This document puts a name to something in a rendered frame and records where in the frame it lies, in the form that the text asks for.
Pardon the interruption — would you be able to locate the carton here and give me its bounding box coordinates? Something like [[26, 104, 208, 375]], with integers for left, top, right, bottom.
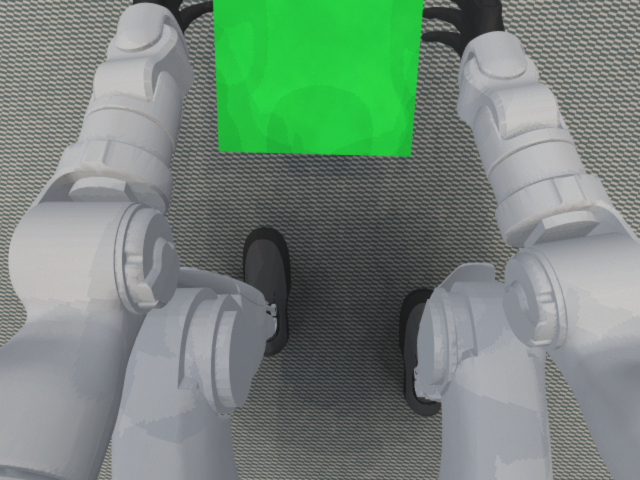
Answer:
[[213, 0, 424, 157]]

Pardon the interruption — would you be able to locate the right robot foot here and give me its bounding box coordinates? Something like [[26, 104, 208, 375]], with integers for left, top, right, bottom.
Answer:
[[399, 289, 441, 416]]

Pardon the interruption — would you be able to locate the robot right upper arm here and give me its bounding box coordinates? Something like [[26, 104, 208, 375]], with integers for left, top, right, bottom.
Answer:
[[502, 232, 640, 480]]

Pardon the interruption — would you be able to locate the robot right forearm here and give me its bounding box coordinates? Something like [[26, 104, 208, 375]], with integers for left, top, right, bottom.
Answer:
[[456, 31, 640, 248]]

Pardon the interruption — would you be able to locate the right robot hand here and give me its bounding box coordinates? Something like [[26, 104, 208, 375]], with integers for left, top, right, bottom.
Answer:
[[421, 0, 505, 60]]

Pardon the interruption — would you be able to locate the left robot hand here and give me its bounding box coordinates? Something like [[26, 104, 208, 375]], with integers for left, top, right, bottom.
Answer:
[[133, 0, 213, 35]]

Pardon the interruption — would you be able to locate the robot left upper arm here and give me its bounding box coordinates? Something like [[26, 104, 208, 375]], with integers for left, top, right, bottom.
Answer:
[[0, 202, 180, 480]]

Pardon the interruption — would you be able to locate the left robot foot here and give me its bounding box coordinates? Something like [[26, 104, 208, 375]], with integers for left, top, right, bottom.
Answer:
[[243, 227, 291, 356]]

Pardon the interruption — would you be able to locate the robot left forearm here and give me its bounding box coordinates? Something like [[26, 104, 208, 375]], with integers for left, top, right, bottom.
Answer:
[[8, 3, 195, 301]]

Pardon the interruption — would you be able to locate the robot foot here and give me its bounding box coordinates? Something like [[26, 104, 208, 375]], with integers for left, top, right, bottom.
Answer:
[[399, 289, 441, 416], [243, 227, 291, 356]]

